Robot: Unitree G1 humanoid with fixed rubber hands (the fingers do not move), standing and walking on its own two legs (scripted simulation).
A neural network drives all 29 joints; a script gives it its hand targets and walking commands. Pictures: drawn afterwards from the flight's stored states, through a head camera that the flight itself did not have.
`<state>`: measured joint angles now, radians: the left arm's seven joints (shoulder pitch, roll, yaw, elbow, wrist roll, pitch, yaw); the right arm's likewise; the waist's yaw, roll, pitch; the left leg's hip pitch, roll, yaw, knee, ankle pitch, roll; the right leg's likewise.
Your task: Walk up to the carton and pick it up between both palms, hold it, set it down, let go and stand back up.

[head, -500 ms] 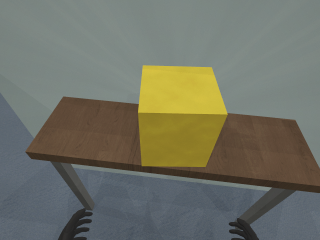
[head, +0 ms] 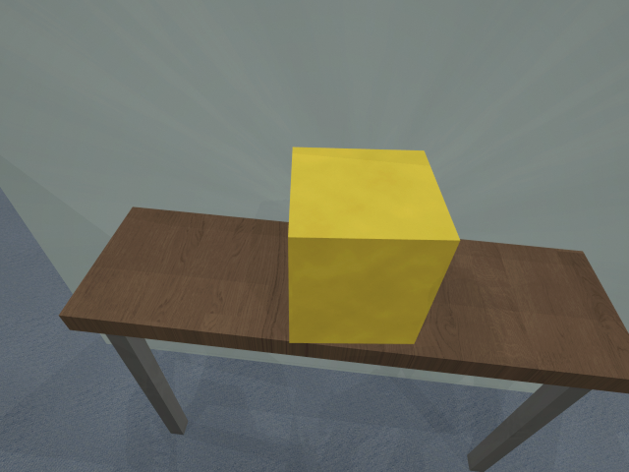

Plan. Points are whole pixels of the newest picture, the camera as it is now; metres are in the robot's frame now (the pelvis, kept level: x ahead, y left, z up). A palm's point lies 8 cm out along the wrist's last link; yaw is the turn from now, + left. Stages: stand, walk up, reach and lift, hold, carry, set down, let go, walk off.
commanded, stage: stand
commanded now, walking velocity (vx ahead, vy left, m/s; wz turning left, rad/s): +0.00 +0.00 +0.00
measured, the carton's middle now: (355, 248) +0.45 -0.06 +0.03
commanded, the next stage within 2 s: none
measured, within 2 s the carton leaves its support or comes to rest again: neither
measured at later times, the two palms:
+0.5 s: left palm out of the picture -0.02 +0.23 -0.16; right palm out of the picture -0.03 -0.18 -0.14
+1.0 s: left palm out of the picture -0.02 +0.23 -0.16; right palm out of the picture -0.05 -0.15 -0.15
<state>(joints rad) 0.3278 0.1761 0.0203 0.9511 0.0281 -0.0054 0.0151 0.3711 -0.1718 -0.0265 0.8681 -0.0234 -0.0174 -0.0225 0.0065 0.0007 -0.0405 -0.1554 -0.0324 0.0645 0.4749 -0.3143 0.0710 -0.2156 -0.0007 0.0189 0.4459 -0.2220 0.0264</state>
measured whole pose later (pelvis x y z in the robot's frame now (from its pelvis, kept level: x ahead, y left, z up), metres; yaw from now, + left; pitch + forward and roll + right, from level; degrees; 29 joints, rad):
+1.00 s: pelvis +0.03 +0.04 +0.00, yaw +0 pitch -3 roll -1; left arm 0.32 0.08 -0.01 1.23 0.00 0.03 0.07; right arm 0.42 -0.09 0.01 1.17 -0.01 -0.02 -0.06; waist -0.03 -0.01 0.02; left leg -0.03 -0.11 0.07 0.39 -0.33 0.14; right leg -0.13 -0.08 0.04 0.46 -0.28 0.10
